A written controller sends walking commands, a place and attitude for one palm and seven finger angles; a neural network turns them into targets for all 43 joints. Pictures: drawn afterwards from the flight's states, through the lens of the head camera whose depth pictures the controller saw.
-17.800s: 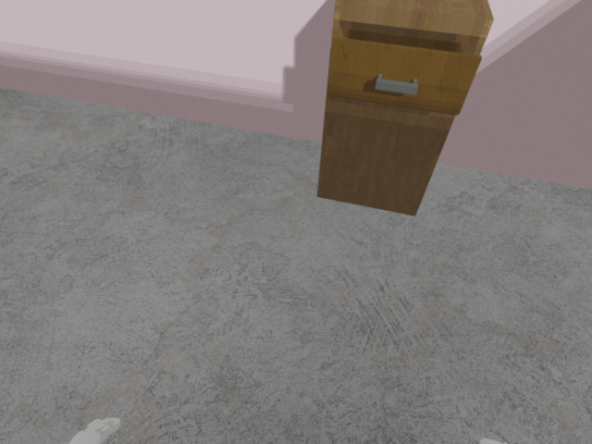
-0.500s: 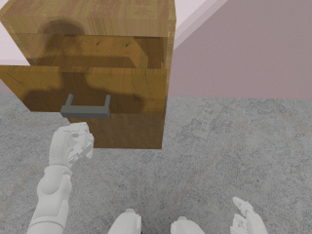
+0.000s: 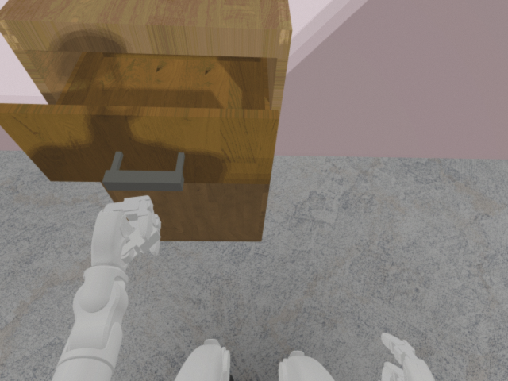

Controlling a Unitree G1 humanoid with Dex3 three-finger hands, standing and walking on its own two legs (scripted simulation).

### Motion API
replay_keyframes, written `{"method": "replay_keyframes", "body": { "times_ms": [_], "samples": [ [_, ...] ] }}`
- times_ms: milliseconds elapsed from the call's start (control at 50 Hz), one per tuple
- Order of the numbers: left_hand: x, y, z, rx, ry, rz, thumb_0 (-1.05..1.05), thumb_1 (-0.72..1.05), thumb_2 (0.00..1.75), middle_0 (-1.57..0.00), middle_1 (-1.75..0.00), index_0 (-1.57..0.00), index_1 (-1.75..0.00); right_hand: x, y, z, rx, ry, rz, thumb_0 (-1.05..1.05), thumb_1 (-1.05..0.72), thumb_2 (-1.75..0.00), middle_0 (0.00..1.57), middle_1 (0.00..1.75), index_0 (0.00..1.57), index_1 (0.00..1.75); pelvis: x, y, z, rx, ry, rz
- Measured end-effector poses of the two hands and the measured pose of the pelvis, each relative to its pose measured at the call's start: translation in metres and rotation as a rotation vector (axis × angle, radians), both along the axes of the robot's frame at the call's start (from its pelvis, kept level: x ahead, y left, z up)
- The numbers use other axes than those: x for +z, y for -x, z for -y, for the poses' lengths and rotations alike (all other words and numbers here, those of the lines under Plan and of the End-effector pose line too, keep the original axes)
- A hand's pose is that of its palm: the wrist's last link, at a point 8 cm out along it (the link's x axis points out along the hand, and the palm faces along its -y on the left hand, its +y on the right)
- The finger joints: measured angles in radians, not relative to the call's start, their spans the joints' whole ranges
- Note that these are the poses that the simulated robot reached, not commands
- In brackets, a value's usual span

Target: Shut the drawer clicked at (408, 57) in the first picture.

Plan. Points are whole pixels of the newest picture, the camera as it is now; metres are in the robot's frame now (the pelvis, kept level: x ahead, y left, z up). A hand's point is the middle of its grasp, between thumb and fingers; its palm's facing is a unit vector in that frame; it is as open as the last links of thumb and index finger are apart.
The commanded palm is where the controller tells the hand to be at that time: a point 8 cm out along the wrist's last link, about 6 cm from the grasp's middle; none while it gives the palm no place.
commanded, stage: push the drawer shut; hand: left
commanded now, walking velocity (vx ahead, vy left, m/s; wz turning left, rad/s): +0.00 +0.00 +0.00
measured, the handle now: (147, 169) +0.44 +0.20 +0.04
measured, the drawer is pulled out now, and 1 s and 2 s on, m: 0.15 0.08 0.00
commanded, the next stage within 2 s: pull the fist back off the drawer in 1.92 s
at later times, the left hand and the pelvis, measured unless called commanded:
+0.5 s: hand (163, 204) +0.38 +0.16 +0.03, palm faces +0.05 -1.00 -0.04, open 3.2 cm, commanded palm +0.37 +0.21 +0.04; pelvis +0.00 -0.01 +0.00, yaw +1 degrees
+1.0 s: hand (166, 175) +0.44 +0.17 +0.03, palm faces +0.05 -1.00 -0.03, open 3.4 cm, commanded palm +0.42 +0.21 +0.04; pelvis -0.01 -0.01 -0.01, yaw +0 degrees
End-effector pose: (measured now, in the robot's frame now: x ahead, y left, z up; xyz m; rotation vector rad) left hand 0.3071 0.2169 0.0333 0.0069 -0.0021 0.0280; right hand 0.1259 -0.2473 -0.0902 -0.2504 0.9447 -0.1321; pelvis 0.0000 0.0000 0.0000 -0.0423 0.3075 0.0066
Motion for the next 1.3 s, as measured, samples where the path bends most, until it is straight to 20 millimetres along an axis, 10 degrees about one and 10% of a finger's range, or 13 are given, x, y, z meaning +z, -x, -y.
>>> {"method": "replay_keyframes", "body": {
  "times_ms": [280,1300],
  "samples": [
    [-0.005,-0.033,0.002,0.007,-0.02,0.008,0.01,0.9,0.9,-1.4,-1.6,-1.4,-1.6,-0.008,-0.007,-0.002,0.025,0.011,-0.01,0.0,-0.9,-0.9,0.2,0.3,0.2,0.3,-0.007,0.005,0.001,0.011,0.006,-0.017],
    [0.001,-0.141,-0.004,0.021,-0.01,-0.016,0.06,0.84,0.92,-1.4,-1.6,-1.39,-1.6,-0.026,0.106,0.023,-0.132,0.04,-0.327,0.0,-0.91,-0.9,0.2,0.3,0.2,0.3,-0.014,0.008,0.009,-0.006,0.014,-0.089]
  ]
}}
